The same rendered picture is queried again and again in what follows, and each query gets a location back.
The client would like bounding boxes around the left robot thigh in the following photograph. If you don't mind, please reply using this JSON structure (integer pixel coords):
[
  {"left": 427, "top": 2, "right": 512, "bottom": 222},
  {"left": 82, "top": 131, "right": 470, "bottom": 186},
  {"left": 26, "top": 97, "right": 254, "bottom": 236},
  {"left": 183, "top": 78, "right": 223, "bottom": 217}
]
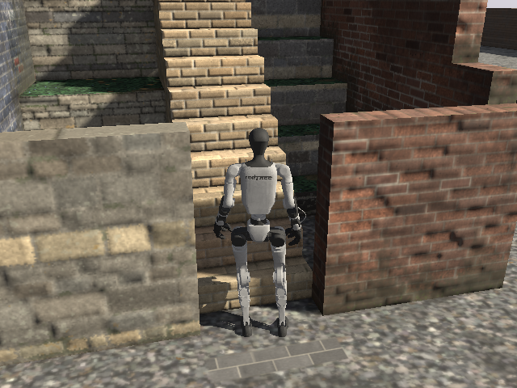
[{"left": 231, "top": 226, "right": 250, "bottom": 286}]

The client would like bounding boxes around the robot right hand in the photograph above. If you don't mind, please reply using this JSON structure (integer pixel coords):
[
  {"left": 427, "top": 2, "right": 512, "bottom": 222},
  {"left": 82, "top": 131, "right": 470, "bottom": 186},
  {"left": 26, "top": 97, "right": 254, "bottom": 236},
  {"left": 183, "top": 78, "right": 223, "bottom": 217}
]
[{"left": 285, "top": 227, "right": 302, "bottom": 246}]

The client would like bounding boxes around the left robot forearm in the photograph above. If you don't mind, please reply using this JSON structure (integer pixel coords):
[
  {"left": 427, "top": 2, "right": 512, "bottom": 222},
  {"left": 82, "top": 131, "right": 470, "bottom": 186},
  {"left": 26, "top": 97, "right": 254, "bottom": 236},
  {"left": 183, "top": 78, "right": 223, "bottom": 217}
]
[{"left": 216, "top": 196, "right": 231, "bottom": 226}]

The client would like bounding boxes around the robot left hand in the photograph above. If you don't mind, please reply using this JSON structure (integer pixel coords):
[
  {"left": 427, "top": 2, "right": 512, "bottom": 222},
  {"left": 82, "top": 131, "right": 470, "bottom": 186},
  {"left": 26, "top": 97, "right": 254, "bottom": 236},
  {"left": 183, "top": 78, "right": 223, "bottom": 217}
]
[{"left": 213, "top": 222, "right": 232, "bottom": 239}]

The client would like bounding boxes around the right robot forearm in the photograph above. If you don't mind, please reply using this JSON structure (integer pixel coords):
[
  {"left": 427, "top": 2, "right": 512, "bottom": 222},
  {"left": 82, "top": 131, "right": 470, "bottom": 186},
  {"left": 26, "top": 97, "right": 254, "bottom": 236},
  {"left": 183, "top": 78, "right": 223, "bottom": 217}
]
[{"left": 287, "top": 197, "right": 301, "bottom": 230}]

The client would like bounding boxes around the left robot upper arm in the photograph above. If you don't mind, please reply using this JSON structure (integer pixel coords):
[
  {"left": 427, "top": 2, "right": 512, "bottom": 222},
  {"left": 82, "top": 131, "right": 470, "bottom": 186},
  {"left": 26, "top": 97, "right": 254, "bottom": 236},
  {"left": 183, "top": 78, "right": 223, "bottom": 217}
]
[{"left": 222, "top": 163, "right": 242, "bottom": 208}]

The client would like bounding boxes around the humanoid robot torso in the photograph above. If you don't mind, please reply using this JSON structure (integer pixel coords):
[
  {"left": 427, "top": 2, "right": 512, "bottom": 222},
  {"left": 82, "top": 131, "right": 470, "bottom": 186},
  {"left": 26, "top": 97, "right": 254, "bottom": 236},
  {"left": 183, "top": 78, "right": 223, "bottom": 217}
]
[{"left": 240, "top": 160, "right": 277, "bottom": 243}]

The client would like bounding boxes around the right robot upper arm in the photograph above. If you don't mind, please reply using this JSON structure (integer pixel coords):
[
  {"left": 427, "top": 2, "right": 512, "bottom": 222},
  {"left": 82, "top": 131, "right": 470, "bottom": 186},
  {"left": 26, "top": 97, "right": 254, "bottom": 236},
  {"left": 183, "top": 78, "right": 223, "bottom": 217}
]
[{"left": 275, "top": 163, "right": 295, "bottom": 209}]

